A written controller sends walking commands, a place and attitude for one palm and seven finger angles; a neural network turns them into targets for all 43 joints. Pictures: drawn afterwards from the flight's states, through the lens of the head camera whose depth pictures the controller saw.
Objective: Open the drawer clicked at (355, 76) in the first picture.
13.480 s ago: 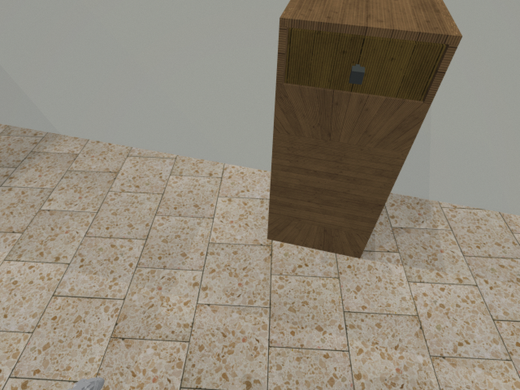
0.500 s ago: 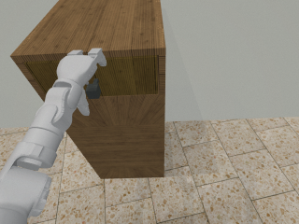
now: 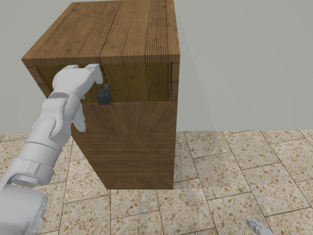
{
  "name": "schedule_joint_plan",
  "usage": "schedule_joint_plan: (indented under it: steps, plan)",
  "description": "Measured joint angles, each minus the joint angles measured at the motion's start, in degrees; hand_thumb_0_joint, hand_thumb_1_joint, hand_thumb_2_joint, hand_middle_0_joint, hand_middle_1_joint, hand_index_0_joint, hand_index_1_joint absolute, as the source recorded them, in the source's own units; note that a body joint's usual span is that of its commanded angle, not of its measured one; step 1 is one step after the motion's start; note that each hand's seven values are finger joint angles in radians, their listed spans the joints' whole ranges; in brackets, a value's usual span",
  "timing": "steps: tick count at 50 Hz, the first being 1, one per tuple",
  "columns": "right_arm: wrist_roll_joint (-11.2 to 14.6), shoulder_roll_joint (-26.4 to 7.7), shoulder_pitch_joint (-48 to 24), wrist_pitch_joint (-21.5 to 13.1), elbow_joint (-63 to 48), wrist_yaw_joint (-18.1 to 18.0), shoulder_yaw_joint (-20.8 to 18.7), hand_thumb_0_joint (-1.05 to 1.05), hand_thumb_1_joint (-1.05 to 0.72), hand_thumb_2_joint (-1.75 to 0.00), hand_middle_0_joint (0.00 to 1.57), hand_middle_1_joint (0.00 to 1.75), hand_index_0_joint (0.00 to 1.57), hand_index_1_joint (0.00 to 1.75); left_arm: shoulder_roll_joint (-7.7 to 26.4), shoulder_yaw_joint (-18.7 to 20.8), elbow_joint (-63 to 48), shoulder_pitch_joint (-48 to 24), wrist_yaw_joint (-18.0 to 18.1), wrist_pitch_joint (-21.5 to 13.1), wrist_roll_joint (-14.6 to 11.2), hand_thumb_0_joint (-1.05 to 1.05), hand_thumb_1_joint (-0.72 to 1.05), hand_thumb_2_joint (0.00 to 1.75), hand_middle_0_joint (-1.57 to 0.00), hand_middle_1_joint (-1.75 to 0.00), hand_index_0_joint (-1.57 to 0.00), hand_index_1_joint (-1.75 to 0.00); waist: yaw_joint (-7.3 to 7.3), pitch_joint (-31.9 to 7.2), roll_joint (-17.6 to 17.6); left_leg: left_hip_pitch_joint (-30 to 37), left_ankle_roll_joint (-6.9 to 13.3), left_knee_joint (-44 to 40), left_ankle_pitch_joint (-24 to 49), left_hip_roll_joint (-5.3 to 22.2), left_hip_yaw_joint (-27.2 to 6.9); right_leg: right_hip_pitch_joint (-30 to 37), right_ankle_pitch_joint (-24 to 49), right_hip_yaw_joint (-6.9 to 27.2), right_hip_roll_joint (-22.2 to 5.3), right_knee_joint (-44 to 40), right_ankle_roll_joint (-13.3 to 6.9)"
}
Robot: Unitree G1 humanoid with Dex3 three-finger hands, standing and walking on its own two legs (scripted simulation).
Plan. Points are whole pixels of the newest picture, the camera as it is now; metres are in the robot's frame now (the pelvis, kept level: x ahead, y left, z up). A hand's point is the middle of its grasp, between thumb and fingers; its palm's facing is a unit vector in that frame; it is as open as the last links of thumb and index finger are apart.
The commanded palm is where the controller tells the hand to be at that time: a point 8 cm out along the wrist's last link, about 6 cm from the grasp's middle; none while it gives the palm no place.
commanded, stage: move the hooked fingers above the handle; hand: left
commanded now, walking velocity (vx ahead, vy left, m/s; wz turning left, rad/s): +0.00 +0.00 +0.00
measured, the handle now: (105, 93) +0.48 +0.19 +0.11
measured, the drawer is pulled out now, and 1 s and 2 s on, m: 0.00 0.00 0.00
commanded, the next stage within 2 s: none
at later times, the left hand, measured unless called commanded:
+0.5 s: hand (88, 89) +0.43 +0.21 +0.16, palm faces +0.00 -0.03 -1.00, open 13.6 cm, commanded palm +0.40 +0.21 +0.22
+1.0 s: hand (93, 82) +0.43 +0.19 +0.18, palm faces +0.06 -0.04 -1.00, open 13.6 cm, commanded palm +0.40 +0.21 +0.23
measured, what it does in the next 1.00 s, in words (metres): stands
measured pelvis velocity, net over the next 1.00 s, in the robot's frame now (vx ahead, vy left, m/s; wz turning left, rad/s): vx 0.00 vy -0.01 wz -0.05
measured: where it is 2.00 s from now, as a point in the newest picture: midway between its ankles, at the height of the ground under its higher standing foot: outside the picture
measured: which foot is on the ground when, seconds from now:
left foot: down 0.00-1.00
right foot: down 0.00-1.00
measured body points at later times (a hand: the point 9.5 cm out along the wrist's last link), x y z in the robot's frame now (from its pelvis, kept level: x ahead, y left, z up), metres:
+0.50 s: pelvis +0.00 +0.00 +0.00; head +0.01 -0.03 +0.45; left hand +0.43 +0.21 +0.21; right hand +0.12 -0.24 -0.13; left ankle -0.01 +0.09 -0.74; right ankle -0.03 -0.08 -0.74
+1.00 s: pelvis +0.00 -0.01 +0.00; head +0.01 -0.05 +0.45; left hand +0.43 +0.19 +0.23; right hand +0.15 -0.24 -0.13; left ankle -0.01 +0.09 -0.74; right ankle -0.03 -0.08 -0.74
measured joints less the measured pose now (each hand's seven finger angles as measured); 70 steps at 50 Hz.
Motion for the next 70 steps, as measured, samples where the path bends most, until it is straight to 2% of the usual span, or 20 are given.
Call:
schedule_joint_plan:
  steps: [5, 10, 15, 24, 29, 34, 36, 41, 45, 51, 54, 57, 61, 64, 67, 70]
  plan:
    - [0.06, 0.03, 0.13, -0.89, 1.96, 0.24, -0.44, 0.01, -0.9, -0.9, 0.2, 0.3, 0.2, 0.29, -1.96, -3.45, -3.17, -1.03, 1.8, -1.66, -1.19, 0.0, -0.49, 0.3, -0.33, -1.2, -0.32, -1.21, 0.31, 0.16, 0.39, -0.11, 0.27, 0.51, -0.18, -0.61, -0.59, 0.17, -0.42, -0.63, -0.57, 0.3, 0.33]
    - [0.1, 1.23, -1.29, -0.83, 3.09, 0.9, 1.11, 0.01, -0.9, -0.9, 0.2, 0.3, 0.2, 0.29, -3.52, -2.38, 1.15, -4.79, 4.56, -0.11, -0.78, 0.0, -0.49, 0.3, -0.32, -1.2, -0.32, -1.21, -0.72, -0.39, 1.08, -0.01, 0.51, -0.44, 0.12, -0.63, 0.53, -0.39, -0.2, 0.53, -0.68, 0.22, 0.64]
    - [0.09, 2.34, -1.13, 0.61, 3.25, 1.36, 2.65, 0.01, -0.9, -0.9, 0.2, 0.3, 0.2, 0.29, -4.14, -1.1, 3.68, -6.5, 3.59, 1.86, -0.3, 0.0, -0.49, 0.3, -0.42, -1.28, -0.36, -1.24, -0.83, -1.23, 1.51, 0.49, 0.62, -1.8, 0.67, -0.43, 1.52, -0.48, 0.28, 1.59, -0.56, -0.34, 0.8]
    - [0.32, 2.17, -0.57, 1.78, 1.26, 0.74, 3.05, 0.01, -0.9, -0.89, 0.2, 0.3, 0.2, 0.29, -1.63, 1.58, 5.84, -4.32, 0.29, 3.86, 1.55, 0.0, -0.49, 0.3, -0.37, -1.24, -0.35, -1.25, -1.81, -0.7, 0.78, 1.05, 0.24, -2.05, 0.75, 0.28, 2.17, -0.19, 0.69, 2.21, 0.12, -0.48, 0.38]
    - [0.12, 0.64, 1.14, 0.62, 0.27, 0.37, 0.92, 0.01, -0.9, -0.89, 0.2, 0.3, 0.2, 0.29, -0.21, 1.14, 1.89, -0.58, -1.01, 1.97, 0.66, 0.0, -0.49, 0.3, -0.34, -1.22, -0.33, -1.22, -1.24, 0.18, 0.45, 0.42, 0.14, -1.15, 0.52, 0.15, 1.16, -0.26, 0.43, 1.14, 0.04, -0.24, 0.16]
    - [-0.09, -0.5, 1.69, -0.93, 1.85, 0.34, -1.0, 0.01, -0.9, -0.9, 0.2, 0.3, 0.2, 0.29, -1.97, -3.06, -4.98, 0.69, 1.17, -1.58, -0.76, 0.0, -0.49, 0.3, -0.33, -1.21, -0.33, -1.21, 0.1, 0.04, 0.8, 0.26, 0.16, -0.03, -0.04, -0.43, -0.14, 0.21, -0.38, -0.22, -0.47, 0.27, 0.22]
    - [0.04, -0.49, 0.8, -1.23, 2.75, 0.43, -0.84, 0.01, -0.9, -0.9, 0.2, 0.3, 0.2, 0.29, -3.18, -3.99, -4.95, -0.42, 2.82, -1.9, -1.25, 0.0, -0.49, 0.3, -0.33, -1.2, -0.33, -1.21, 0.23, -0.19, 0.95, 0.41, 0.17, 0.0, -0.13, -0.51, -0.17, 0.33, -0.52, -0.25, -0.55, 0.37, 0.25]
    - [0.2, 0.83, -2.37, -1.07, 3.64, 0.89, 1.22, 0.01, -0.9, -0.9, 0.2, 0.3, 0.2, 0.29, -4.19, -2.29, 1.84, -5.28, 5.41, 1.58, -0.59, 0.0, -0.49, 0.3, -0.33, -1.21, -0.32, -1.21, -0.65, -0.72, 1.08, 0.82, 0.01, -1.3, 0.34, -0.18, 0.89, -0.03, -0.11, 0.88, -0.3, 0.09, 0.15]
    - [0.08, 1.88, -3.08, 0.35, 2.88, 1.21, 2.56, 0.01, -0.9, -0.9, 0.2, 0.3, 0.2, 0.29, -3.85, -0.96, 2.68, -5.52, 3.7, 3.28, -0.05, 0.0, -0.49, 0.3, -0.41, -1.26, -0.35, -1.23, -0.93, -1.48, 1.53, 1.55, -0.16, -2.58, 0.74, 0.28, 1.71, 0.23, 0.42, 1.79, 0.09, -0.7, 0.02]
    - [0.22, 2.26, -2.82, 1.77, 0.96, 1.18, 3.37, 0.01, -0.9, -0.89, 0.2, 0.3, 0.2, 0.29, -1.5, 2.93, 1.95, -1.07, -0.15, 5.57, 0.23, 0.0, -0.49, 0.3, -0.37, -1.24, -0.35, -1.23, -1.11, -1.34, 1.68, 2.8, -0.47, -3.19, 0.64, 0.82, 2.39, 1.04, 0.43, 2.49, 0.62, -0.8, -0.34]
    - [0.25, 1.72, -2.0, 1.64, 0.14, 0.94, 2.8, 0.01, -0.9, -0.89, 0.2, 0.3, 0.2, 0.29, 0.08, 3.4, 0.11, 1.85, -2.19, 5.1, 0.19, 0.0, -0.49, 0.3, -0.35, -1.22, -0.34, -1.22, -0.78, -0.6, 1.13, 2.63, -0.65, -2.63, 0.47, 0.89, 1.75, 1.24, 0.3, 1.8, 0.7, -0.69, -0.6]
    - [0.05, 0.76, -0.88, 0.79, -0.08, 0.57, 1.37, 0.01, -0.9, -0.89, 0.2, 0.3, 0.2, 0.29, 0.61, 1.7, -4.04, 3.96, -3.07, 3.22, -0.13, 0.0, -0.49, 0.3, -0.34, -1.21, -0.33, -1.21, 0.12, 0.3, 0.69, 2.01, -0.73, -1.56, 0.26, 0.67, 0.51, 1.33, 0.07, 0.49, 0.53, -0.48, -0.78]
    - [-0.35, -0.46, -0.52, -0.85, 1.2, 0.04, -0.37, 0.01, -0.9, -0.9, 0.2, 0.3, 0.2, 0.29, -0.48, -1.61, -10.02, 4.97, -1.14, -1.26, -1.22, 0.0, -0.49, 0.3, -0.33, -1.21, -0.33, -1.21, 1.28, 0.58, 1.01, 1.36, -0.66, -0.12, -0.14, 0.13, -0.78, 1.41, -0.45, -0.89, 0.09, 0.09, -0.68]
    - [-0.16, -0.61, -1.61, -1.58, 2.66, 0.04, -0.46, 0.01, -0.9, -0.9, 0.2, 0.3, 0.2, 0.29, -1.96, -3.11, -9.61, 2.91, 1.53, -2.69, -2.27, 0.0, -0.49, 0.3, -0.33, -1.2, -0.33, -1.21, 1.32, 0.06, 1.38, 1.2, -0.55, 0.21, -0.23, -0.08, -0.88, 1.3, -0.6, -1.03, -0.12, 0.39, -0.5]
    - [0.16, 0.18, -3.29, -1.65, 3.55, 0.25, 0.62, 0.01, -0.9, -0.9, 0.2, 0.3, 0.2, 0.29, -2.79, -2.4, -4.66, -0.87, 3.93, -1.16, -2.02, 0.0, -0.49, 0.3, -0.33, -1.2, -0.32, -1.21, 0.59, -0.5, 1.3, 1.21, -0.57, -0.38, 0.1, 0.01, -0.2, 0.81, -0.36, -0.33, -0.09, 0.48, -0.42]
    - [0.28, 1.27, -4.2, -1.23, 3.41, 0.58, 1.97, 0.01, -0.9, -0.9, 0.2, 0.3, 0.2, 0.29, -2.29, -0.73, 1.92, -4.89, 4.69, 2.58, -0.73, 0.0, -0.49, 0.3, -0.32, -1.2, -0.32, -1.2, -0.45, -0.85, 1.19, 1.28, -0.65, -1.35, 0.61, 0.29, 0.62, 0.39, 0.16, 0.53, 0.12, 0.12, -0.42]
